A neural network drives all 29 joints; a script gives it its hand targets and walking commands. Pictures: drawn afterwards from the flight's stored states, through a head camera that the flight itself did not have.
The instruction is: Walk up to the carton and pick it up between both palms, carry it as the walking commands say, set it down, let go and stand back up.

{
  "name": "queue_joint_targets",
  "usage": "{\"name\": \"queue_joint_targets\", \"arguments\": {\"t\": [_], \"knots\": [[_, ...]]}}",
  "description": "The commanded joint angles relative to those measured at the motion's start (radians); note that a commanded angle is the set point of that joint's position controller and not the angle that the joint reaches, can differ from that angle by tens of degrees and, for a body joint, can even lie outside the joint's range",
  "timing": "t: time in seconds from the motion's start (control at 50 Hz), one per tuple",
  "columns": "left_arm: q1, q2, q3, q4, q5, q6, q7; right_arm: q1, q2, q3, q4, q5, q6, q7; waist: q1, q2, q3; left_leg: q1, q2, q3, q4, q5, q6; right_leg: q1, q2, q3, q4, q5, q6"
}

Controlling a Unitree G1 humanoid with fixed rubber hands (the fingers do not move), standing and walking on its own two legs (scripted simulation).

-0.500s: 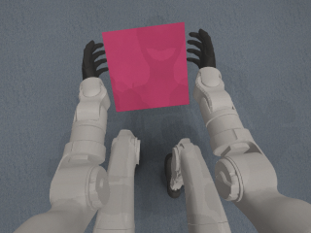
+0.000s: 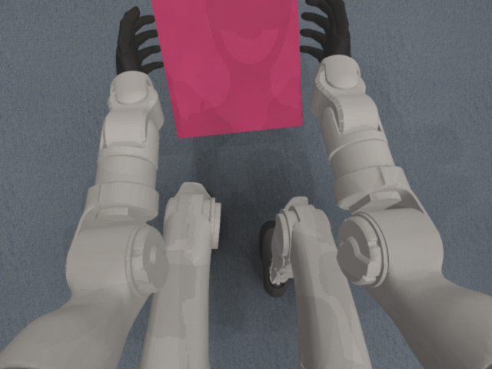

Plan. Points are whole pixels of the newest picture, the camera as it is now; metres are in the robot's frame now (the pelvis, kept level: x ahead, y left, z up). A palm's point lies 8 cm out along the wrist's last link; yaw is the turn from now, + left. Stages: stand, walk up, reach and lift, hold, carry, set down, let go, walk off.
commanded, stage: set down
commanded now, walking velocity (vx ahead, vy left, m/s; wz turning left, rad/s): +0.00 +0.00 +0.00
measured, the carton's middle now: (235, 64) +0.54 +0.06 -0.22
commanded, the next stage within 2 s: none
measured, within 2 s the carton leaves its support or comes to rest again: neither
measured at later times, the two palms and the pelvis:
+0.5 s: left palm (144, 74) +0.50 +0.21 -0.21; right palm (310, 63) +0.54 -0.06 -0.18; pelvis -0.02 +0.00 -0.06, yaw +0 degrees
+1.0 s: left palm (147, 68) +0.53 +0.22 -0.27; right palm (301, 66) +0.56 -0.07 -0.26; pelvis +0.00 +0.00 -0.09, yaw -1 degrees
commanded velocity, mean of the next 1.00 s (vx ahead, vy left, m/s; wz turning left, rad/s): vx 0.00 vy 0.00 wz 0.00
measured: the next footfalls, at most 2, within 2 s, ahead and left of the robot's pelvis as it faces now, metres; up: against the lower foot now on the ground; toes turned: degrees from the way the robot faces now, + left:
none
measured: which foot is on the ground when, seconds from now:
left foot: down 0.00-1.00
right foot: down 0.00-1.00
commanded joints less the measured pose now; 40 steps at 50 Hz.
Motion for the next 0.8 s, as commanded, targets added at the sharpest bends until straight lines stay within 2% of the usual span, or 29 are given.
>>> {"name": "queue_joint_targets", "arguments": {"t": [0.0, 0.02, 0.04, 0.08, 0.1, 0.12, 0.14, 0.16, 0.18, 0.2, 0.26, 0.28, 0.32, 0.36, 0.38, 0.42, 0.46, 0.5, 0.52, 0.54, 0.58, 0.6, 0.62, 0.64, 0.66, 0.68, 0.7, 0.76, 0.78], "knots": [[-0.751, -0.842, -0.440, -0.142, -0.133, -0.056, -0.315, -0.739, 0.906, 0.493, -0.096, 0.142, -0.026, 0.346, 0.183, 0.106, -1.539, 0.806, -0.101, 0.064, 0.012, 0.289, 0.017, 0.137, 0.107, 0.068, -0.146, 0.183, 0.023], [-0.766, -0.800, -0.444, -0.192, -0.126, -0.066, -0.317, -0.742, 0.918, 0.518, -0.106, 0.158, -0.020, 0.339, 0.215, 0.092, -1.581, 0.773, -0.097, 0.075, 0.040, 0.337, 0.020, 0.186, 0.096, 0.091, -0.136, 0.248, 0.025], [-0.735, -0.812, -0.420, -0.114, -0.133, -0.053, -0.316, -0.743, 0.899, 0.486, -0.111, 0.136, -0.022, 0.334, 0.173, 0.061, -1.492, 0.753, -0.104, 0.068, 0.020, 0.300, 0.022, 0.116, 0.104, 0.059, -0.134, 0.217, 0.042], [-0.826, -0.809, -0.426, -0.190, -0.145, -0.064, -0.318, -0.709, 0.887, 0.461, -0.028, 0.128, -0.010, 0.334, 0.138, 0.112, -1.543, 0.732, -0.093, 0.087, 0.072, 0.261, 0.020, 0.131, 0.100, 0.083, -0.128, 0.173, 0.029], [-0.880, -0.766, -0.493, -0.277, -0.177, -0.069, -0.313, -0.750, 0.873, 0.498, -0.110, 0.160, -0.011, 0.335, 0.153, 0.116, -1.672, 0.819, -0.087, 0.080, 0.055, 0.314, 0.010, 0.176, 0.103, 0.049, -0.080, 0.223, 0.032], [-0.976, -0.743, -0.489, -0.277, -0.196, -0.064, -0.303, -0.753, 0.875, 0.478, -0.055, 0.150, 0.004, 0.340, 0.129, 0.080, -1.680, 0.817, -0.088, 0.083, 0.072, 0.271, 0.014, 0.175, 0.101, 0.046, -0.088, 0.183, 0.029], [-0.913, -0.740, -0.502, -0.231, -0.192, -0.061, -0.309, -0.763, 0.809, 0.467, -0.058, 0.155, -0.004, 0.329, 0.132, 0.141, -1.675, 0.814, -0.086, 0.094, 0.076, 0.274, 0.006, 0.209, 0.093, 0.049, -0.080, 0.202, 0.015], [-0.964, -0.716, -0.497, -0.297, -0.211, -0.067, -0.295, -0.794, 0.840, 0.496, -0.097, 0.190, 0.001, 0.322, 0.142, 0.160, -1.734, 0.858, -0.080, 0.079, 0.088, 0.292, 0.013, 0.183, 0.102, 0.045, -0.044, 0.204, 0.020], [-0.910, -0.731, -0.515, -0.238, -0.216, -0.052, -0.288, -0.812, 0.841, 0.527, -0.120, 0.203, 0.003, 0.319, 0.166, 0.148, -1.751, 0.920, -0.083, 0.067, 0.075, 0.295, 0.017, 0.196, 0.098, 0.040, -0.042, 0.187, 0.022], [-0.972, -0.713, -0.541, -0.276, -0.229, -0.052, -0.282, -0.829, 0.826, 0.552, -0.140, 0.213, 0.008, 0.317, 0.142, 0.114, -1.828, 0.942, -0.075, 0.073, 0.105, 0.289, 0.010, 0.229, 0.089, 0.034, -0.031, 0.199, 0.029], [-1.038, -0.728, -0.575, -0.280, -0.286, -0.019, -0.274, -0.951, 0.796, 0.636, -0.258, 0.290, 0.017, 0.306, 0.161, 0.153, -2.035, 1.097, -0.073, 0.087, 0.148, 0.410, 0.013, 0.316, 0.075, 0.011, -0.001, 0.267, 0.015], [-1.043, -0.734, -0.594, -0.269, -0.294, -0.007, -0.271, -0.957, 0.753, 0.631, -0.239, 0.281, 0.025, 0.297, 0.138, 0.153, -1.985, 1.085, -0.067, 0.077, 0.143, 0.377, 0.011, 0.301, 0.077, 0.002, 0.014, 0.229, 0.015], [-1.039, -0.655, -0.527, -0.176, -0.248, -0.004, -0.276, -1.003, 0.739, 0.589, -0.184, 0.279, 0.022, 0.314, 0.195, 0.119, -1.725, 0.923, -0.069, 0.083, 0.130, 0.249, 0.027, 0.200, 0.073, 0.016, 0.010, 0.140, 0.014], [-1.032, -0.680, -0.451, -0.171, -0.203, -0.015, -0.289, -1.064, 0.734, 0.552, -0.153, 0.251, 0.018, 0.319, 0.204, 0.113, -1.544, 0.739, -0.062, 0.104, 0.160, 0.217, 0.024, 0.173, 0.058, 0.057, 0.002, 0.119, 0.025], [-1.065, -0.693, -0.445, -0.162, -0.222, -0.020, -0.294, -1.047, 0.767, 0.558, -0.139, 0.247, 0.026, 0.327, 0.215, 0.068, -1.533, 0.754, -0.077, 0.100, 0.156, 0.196, 0.038, 0.140, 0.064, 0.039, 0.018, 0.090, 0.025], [-0.979, -0.684, -0.413, -0.013, -0.162, 0.000, -0.306, -1.005, 0.743, 0.499, -0.025, 0.230, 0.029, 0.349, 0.207, 0.091, -1.350, 0.716, -0.057, 0.090, 0.145, 0.123, 0.032, 0.030, 0.065, 0.047, -0.001, 0.030, 0.015], [-0.974, -0.706, -0.352, 0.022, -0.124, -0.012, -0.328, -0.884, 0.746, 0.383, 0.132, 0.137, 0.034, 0.372, 0.143, 0.083, -1.113, 0.610, -0.060, 0.080, 0.135, 0.023, 0.021, -0.108, 0.067, 0.034, -0.002, -0.034, -0.004], [-1.001, -0.698, -0.383, -0.050, -0.175, -0.026, -0.341, -0.946, 0.712, 0.393, -0.004, 0.167, 0.007, 0.377, 0.121, 0.091, -1.209, 0.658, -0.065, 0.072, 0.154, 0.096, 0.030, -0.076, 0.069, 0.016, 0.028, 0.032, -0.004], [-0.966, -0.757, -0.368, 0.008, -0.186, -0.021, -0.355, -0.906, 0.709, 0.379, 0.039, 0.158, 0.012, 0.375, 0.097, 0.094, -1.236, 0.688, -0.068, 0.072, 0.172, 0.107, 0.022, -0.018, 0.064, 0.019, 0.023, 0.034, -0.003], [-0.937, -0.706, -0.338, 0.041, -0.139, -0.016, -0.362, -0.887, 0.728, 0.359, 0.116, 0.152, 0.017, 0.382, 0.149, 0.086, -1.155, 0.672, -0.060, 0.063, 0.165, 0.145, 0.028, -0.062, 0.064, 0.015, 0.035, 0.036, 0.009], [-0.990, -0.714, -0.360, -0.038, -0.181, -0.035, -0.361, -0.887, 0.700, 0.363, 0.068, 0.146, 0.001, 0.386, 0.110, 0.120, -1.182, 0.680, -0.063, 0.062, 0.202, 0.172, 0.024, -0.093, 0.076, 0.023, 0.054, 0.053, -0.008], [-1.016, -0.710, -0.354, -0.038, -0.157, -0.033, -0.365, -0.919, 0.763, 0.375, 0.061, 0.165, 0.003, 0.393, 0.159, 0.107, -1.225, 0.686, -0.069, 0.051, 0.215, 0.255, 0.035, -0.085, 0.077, 0.045, 0.055, 0.123, -0.008], [-0.976, -0.675, -0.366, -0.002, -0.155, -0.032, -0.360, -0.903, 0.696, 0.372, 0.043, 0.167, -0.006, 0.386, 0.145, 0.099, -1.236, 0.709, -0.056, 0.057, 0.236, 0.238, 0.029, -0.104, 0.077, 0.028, 0.069, 0.109, -0.002], [-0.980, -0.678, -0.373, -0.017, -0.168, -0.034, -0.365, -0.933, 0.713, 0.408, 0.014, 0.187, -0.002, 0.388, 0.179, 0.122, -1.272, 0.752, -0.064, 0.068, 0.239, 0.315, 0.035, -0.099, 0.079, 0.039, 0.062, 0.133, -0.003], [-1.006, -0.638, -0.383, -0.079, -0.176, -0.046, -0.364, -0.918, 0.722, 0.417, 0.042, 0.199, -0.002, 0.384, 0.156, 0.123, -1.260, 0.729, -0.064, 0.068, 0.237, 0.286, 0.031, -0.038, 0.070, 0.024, 0.066, 0.138, 0.016], [-1.014, -0.659, -0.370, -0.111, -0.179, -0.049, -0.364, -0.949, 0.740, 0.428, -0.005, 0.208, -0.009, 0.380, 0.171, 0.104, -1.304, 0.674, -0.066, 0.093, 0.260, 0.329, 0.031, 0.014, 0.074, 0.037, 0.070, 0.202, 0.018], [-0.979, -0.651, -0.392, -0.052, -0.196, -0.045, -0.359, -0.937, 0.710, 0.414, -0.026, 0.191, -0.011, 0.369, 0.129, 0.071, -1.287, 0.712, -0.066, 0.062, 0.257, 0.311, 0.034, -0.015, 0.074, 0.020, 0.095, 0.191, 0.024], [-0.931, -0.653, -0.375, -0.002, -0.233, -0.051, -0.363, -0.965, 0.663, 0.478, -0.044, 0.223, -0.019, 0.363, 0.170, 0.064, -1.277, 0.738, -0.061, 0.051, 0.299, 0.422, 0.044, -0.049, 0.061, 0.025, 0.112, 0.205, 0.026], [-0.942, -0.666, -0.380, 0.008, -0.241, -0.046, -0.369, -1.012, 0.620, 0.476, -0.108, 0.217, -0.032, 0.353, 0.157, 0.061, -1.266, 0.723, -0.058, 0.055, 0.310, 0.422, 0.028, -0.022, 0.058, 0.039, 0.108, 0.234, 0.018]]}}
